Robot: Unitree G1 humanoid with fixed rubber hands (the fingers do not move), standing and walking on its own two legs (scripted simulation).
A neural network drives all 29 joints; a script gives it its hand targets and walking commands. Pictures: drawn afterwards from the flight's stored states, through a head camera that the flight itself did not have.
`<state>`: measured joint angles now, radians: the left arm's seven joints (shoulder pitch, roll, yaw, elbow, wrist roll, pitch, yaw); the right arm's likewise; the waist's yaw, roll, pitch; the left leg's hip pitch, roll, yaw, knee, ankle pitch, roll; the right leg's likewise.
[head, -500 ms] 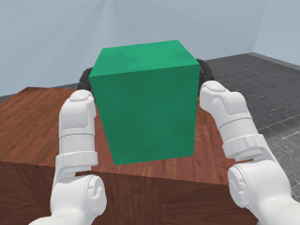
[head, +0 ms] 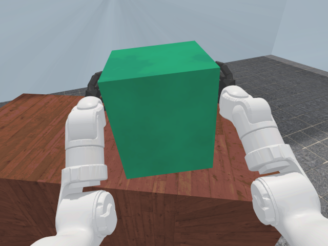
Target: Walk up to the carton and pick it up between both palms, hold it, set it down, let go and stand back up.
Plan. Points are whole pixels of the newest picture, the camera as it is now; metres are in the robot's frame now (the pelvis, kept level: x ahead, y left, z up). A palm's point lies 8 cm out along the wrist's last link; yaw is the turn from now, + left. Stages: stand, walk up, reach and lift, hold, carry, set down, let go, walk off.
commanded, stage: hold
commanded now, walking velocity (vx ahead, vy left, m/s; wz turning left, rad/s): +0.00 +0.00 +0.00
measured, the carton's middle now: (161, 108) +0.38 +0.00 +0.23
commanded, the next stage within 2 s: none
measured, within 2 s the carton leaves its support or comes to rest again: neither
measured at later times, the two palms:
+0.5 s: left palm (89, 102) +0.36 +0.16 +0.26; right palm (220, 90) +0.37 -0.14 +0.28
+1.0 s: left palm (89, 104) +0.36 +0.16 +0.26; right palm (221, 94) +0.36 -0.14 +0.27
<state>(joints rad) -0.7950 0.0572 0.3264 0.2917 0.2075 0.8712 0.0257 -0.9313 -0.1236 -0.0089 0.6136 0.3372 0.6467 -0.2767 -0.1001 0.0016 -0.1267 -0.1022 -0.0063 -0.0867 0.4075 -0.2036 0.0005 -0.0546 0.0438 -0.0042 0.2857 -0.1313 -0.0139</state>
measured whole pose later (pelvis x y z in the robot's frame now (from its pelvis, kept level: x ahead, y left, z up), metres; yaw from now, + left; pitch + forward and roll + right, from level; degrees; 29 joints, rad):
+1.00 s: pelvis +0.01 +0.01 +0.00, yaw +0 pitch -7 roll -2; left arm -0.76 0.03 0.34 0.21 0.23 0.90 0.03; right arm -0.89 -0.12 -0.01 0.54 0.35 0.67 -0.29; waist -0.09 0.01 -0.12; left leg -0.08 -0.01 -0.08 0.42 -0.22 0.01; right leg -0.03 0.04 0.00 0.29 -0.15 -0.01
